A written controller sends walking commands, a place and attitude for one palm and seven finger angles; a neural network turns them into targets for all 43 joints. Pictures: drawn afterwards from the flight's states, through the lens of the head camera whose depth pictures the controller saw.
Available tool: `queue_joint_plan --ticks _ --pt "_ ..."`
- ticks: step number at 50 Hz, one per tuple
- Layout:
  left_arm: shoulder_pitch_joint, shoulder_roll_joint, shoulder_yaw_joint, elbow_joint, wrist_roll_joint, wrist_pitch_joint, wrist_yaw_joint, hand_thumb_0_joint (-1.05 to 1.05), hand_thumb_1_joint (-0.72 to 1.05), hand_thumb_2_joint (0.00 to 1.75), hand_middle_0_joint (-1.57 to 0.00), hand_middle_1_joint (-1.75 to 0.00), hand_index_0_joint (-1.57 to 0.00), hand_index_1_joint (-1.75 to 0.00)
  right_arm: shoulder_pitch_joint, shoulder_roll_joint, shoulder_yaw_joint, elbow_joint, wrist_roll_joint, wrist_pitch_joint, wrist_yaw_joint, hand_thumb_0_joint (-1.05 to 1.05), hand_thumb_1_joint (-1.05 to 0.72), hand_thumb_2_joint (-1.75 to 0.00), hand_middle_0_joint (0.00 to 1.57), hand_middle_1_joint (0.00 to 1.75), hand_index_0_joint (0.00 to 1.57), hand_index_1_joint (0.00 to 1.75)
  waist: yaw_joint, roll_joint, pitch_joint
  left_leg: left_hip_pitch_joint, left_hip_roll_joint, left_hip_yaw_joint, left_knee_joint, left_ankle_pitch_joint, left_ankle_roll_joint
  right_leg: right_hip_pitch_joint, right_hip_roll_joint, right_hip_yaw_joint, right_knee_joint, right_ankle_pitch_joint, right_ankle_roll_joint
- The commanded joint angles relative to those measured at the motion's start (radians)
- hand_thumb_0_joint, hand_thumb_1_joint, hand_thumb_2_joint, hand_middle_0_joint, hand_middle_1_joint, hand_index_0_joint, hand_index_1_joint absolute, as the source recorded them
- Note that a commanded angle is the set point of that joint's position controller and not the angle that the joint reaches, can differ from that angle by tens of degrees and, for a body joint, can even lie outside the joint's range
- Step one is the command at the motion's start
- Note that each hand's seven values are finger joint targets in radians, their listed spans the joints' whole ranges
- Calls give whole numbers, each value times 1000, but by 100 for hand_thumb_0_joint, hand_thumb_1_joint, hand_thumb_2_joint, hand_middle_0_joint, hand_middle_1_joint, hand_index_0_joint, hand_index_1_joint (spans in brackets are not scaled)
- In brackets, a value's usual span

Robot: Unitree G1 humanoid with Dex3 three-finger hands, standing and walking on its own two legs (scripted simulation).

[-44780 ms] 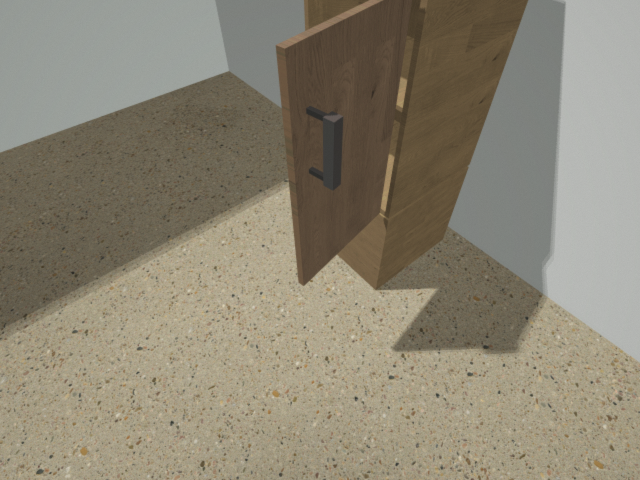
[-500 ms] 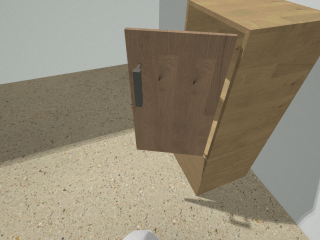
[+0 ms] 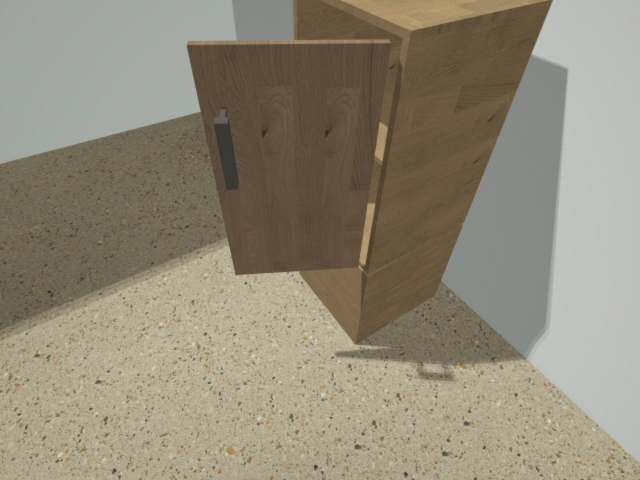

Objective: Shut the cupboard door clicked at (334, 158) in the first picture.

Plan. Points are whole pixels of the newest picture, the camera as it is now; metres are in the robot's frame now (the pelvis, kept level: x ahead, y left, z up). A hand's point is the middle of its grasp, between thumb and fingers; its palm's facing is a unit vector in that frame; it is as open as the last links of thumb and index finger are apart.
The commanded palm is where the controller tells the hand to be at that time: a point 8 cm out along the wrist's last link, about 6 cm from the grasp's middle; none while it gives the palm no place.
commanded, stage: come to a stop and stand still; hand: left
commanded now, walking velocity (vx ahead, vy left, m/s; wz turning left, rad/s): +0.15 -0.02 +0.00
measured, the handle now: (228, 149) +0.67 +0.18 +0.06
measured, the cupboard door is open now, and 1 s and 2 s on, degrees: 62 62 62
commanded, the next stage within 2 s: look again from close up in 0.44 s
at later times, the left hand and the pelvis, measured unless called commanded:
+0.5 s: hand out of the picture +0.06 +0.22 -0.18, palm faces +0.04 -0.98 -0.18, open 7.3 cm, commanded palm none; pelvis +0.03 +0.04 +0.00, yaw +1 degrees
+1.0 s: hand out of the picture +0.06 +0.18 -0.17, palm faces +0.04 -0.98 -0.18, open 7.3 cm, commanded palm none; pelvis +0.07 +0.01 +0.00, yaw +2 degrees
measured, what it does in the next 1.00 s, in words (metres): steps on the spot: left foot, then right foot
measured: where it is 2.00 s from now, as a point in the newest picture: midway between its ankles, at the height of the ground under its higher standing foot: outside the picture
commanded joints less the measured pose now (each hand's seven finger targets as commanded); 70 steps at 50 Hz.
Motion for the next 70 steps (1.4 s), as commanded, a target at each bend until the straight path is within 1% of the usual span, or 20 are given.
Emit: queue_joint_plan --ticks 1,5,8,9,10,11,12,13,15,17,19,23,25,27,29,31,35,57,64,70 --pt "-17 107 22 -42 -1 -61 7 0 90 90 -20 -30 -20 -30 -62 -99 -28 -72 10 -23 14 0 -90 -90 20 30 20 30 8 -52 194 -252 75 -64 309 16 -20 -67 -306 234 -260 -95 -163" --pt "19 123 30 -7 11 -72 3 0 90 90 -20 -30 -20 -30 -72 -72 -24 -79 11 -40 15 0 -90 -90 20 30 20 30 36 -84 128 -140 101 -50 120 -37 -23 -56 -313 215 -185 -31 -155" --pt "18 114 28 23 9 -55 -9 0 90 90 -20 -30 -20 -30 -17 -36 -8 -42 7 -56 5 0 -90 -90 20 30 20 30 13 -81 141 142 52 13 -148 87 -34 -220 -230 130 -71 -94 -80" --pt "37 84 20 31 7 -49 -11 0 90 90 -20 -30 -20 -30 36 -52 -3 -17 6 -67 -1 0 -90 -90 20 30 20 30 6 -21 111 252 65 -28 -224 107 -35 -261 -181 94 39 -86 -51" --pt "71 45 9 34 4 -45 -16 0 90 90 -20 -30 -20 -30 84 -116 -12 0 2 -74 -12 0 -90 -90 20 30 20 30 3 158 67 354 201 -216 -295 119 13 -359 -102 39 210 -127 -9" --pt "79 27 5 16 0 -45 -20 0 90 90 -20 -30 -20 -30 143 -198 -28 -8 -3 -68 -22 0 -90 -90 20 30 20 30 -11 243 9 380 381 -451 -388 101 113 -419 -41 -60 388 -253 34" --pt "54 34 4 7 6 -37 -18 0 90 90 -20 -30 -20 -30 139 -212 -32 -6 -8 -58 -28 0 -90 -90 20 30 20 30 -16 195 8 300 424 -538 -465 13 158 -419 -37 -20 528 -322 24" --pt "19 29 1 8 10 -28 -16 0 90 90 -20 -30 -20 -30 93 -203 -25 -4 -9 -54 -33 0 -90 -90 20 30 20 30 -1 200 49 209 416 -540 -484 12 165 -432 -73 18 630 -284 22" --pt "-12 18 0 12 6 -26 -20 0 90 90 -20 -30 -20 -30 -4 -137 -8 -20 -7 -60 -36 0 -90 -90 20 30 20 30 28 102 94 94 370 -408 -480 111 153 -395 -127 39 628 -187 36" --pt "4 -2 -5 30 4 -19 -26 0 90 90 -20 -30 -20 -30 -62 -118 0 -24 -4 -69 -40 0 -90 -90 20 30 20 30 53 86 51 95 320 -280 -447 300 127 -319 -125 15 518 -131 57" --pt "9 -7 -4 34 0 -6 -23 0 90 90 -20 -30 -20 -30 -90 -130 -5 -23 -3 -59 -41 0 -90 -90 20 30 20 30 54 87 27 88 307 -237 -425 305 124 -259 -116 -8 420 -119 68" --pt "14 3 1 42 3 -2 -18 0 90 90 -20 -30 -20 -30 -127 -132 -20 -10 0 -35 -37 0 -90 -90 20 30 20 30 62 69 56 27 272 -225 -394 86 88 -149 -99 -40 191 0 76" --pt "24 39 4 42 6 -13 -12 0 90 90 -20 -30 -20 -30 -134 -103 -15 -11 6 -29 -29 0 -90 -90 20 30 20 30 70 -13 79 -25 191 -183 -329 -29 28 -92 -130 36 33 52 62" --pt "-15 86 -3 35 3 -25 -7 0 90 90 -20 -30 -20 -30 -119 -50 1 -8 10 -26 -16 0 -90 -90 20 30 20 30 44 -41 72 59 91 -98 -269 -6 -18 -190 -223 143 -51 -46 18" --pt "-63 103 -6 35 -2 -37 -7 0 90 90 -20 -30 -20 -30 -101 -47 4 10 6 -22 -14 0 -90 -90 20 30 20 30 22 -169 59 150 80 -66 -227 64 -30 -266 -211 146 -89 -111 20" --pt "-86 91 -12 35 -2 -40 -4 0 90 90 -20 -30 -20 -30 -82 -52 7 31 9 -27 -11 0 -90 -90 20 30 20 30 14 -133 74 181 99 -84 -261 116 -28 -280 -191 108 -77 -83 30" --pt "-44 78 -14 63 -6 -47 -2 0 90 90 -20 -30 -20 -30 -104 -61 17 52 11 -44 -13 0 -90 -90 20 30 20 30 46 9 45 163 136 -122 -328 205 -22 -164 -162 66 -20 102 50" --pt "35 46 -21 123 -4 -58 10 0 90 90 -20 -30 -20 -30 -76 -40 26 106 18 -47 -25 0 -90 -90 20 30 20 30 54 -13 62 222 136 -100 -331 298 -21 -113 -171 40 -30 239 46" --pt "58 50 -1 113 7 -42 -6 0 90 90 -20 -30 -20 -30 -49 -41 14 90 5 -37 -17 0 -90 -90 20 30 20 30 52 -31 153 116 104 -102 -293 -55 3 -192 -163 37 -26 -208 22" --pt "78 36 10 105 7 -51 -18 0 90 90 -20 -30 -20 -30 -2 -51 5 76 4 -55 -21 0 -90 -90 20 30 20 30 44 32 149 133 151 -158 -260 30 39 -222 -139 -9 89 -118 7"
